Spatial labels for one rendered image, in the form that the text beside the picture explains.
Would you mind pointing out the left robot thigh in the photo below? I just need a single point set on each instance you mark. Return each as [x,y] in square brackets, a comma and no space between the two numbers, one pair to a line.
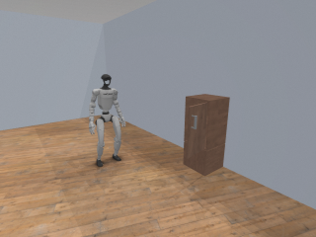
[116,126]

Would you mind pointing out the left robot hand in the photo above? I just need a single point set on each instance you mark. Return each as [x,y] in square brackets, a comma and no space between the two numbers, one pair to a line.
[122,121]

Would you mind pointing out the left robot forearm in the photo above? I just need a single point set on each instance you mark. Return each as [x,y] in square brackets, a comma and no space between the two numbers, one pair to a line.
[118,110]

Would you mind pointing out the right robot hand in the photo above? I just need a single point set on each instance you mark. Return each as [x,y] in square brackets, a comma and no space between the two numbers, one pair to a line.
[92,126]

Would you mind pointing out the robot right upper arm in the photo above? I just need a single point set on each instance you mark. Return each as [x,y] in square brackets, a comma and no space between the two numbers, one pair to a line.
[95,93]

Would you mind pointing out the robot left upper arm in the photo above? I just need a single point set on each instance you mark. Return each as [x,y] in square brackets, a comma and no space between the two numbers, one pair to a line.
[115,102]

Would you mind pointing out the right robot forearm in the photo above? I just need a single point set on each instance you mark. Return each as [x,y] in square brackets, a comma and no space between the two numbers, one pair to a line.
[91,113]

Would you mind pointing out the cupboard door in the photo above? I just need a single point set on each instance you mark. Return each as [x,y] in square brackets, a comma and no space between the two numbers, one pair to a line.
[196,137]

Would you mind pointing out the robot right foot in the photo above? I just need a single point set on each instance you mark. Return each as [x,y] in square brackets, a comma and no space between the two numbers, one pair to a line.
[99,163]

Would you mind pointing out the handle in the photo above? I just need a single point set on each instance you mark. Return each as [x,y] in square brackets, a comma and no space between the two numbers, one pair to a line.
[195,122]

